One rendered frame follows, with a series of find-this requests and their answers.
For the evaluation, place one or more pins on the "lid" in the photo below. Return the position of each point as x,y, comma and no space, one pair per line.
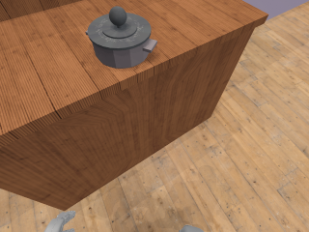
104,34

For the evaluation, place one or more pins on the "table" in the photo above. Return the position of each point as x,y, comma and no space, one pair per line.
69,124

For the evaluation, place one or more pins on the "pot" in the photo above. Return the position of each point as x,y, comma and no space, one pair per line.
124,59

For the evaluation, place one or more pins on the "knob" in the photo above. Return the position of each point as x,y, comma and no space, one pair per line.
117,16

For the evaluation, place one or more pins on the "left robot hand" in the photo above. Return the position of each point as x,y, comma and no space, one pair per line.
57,224

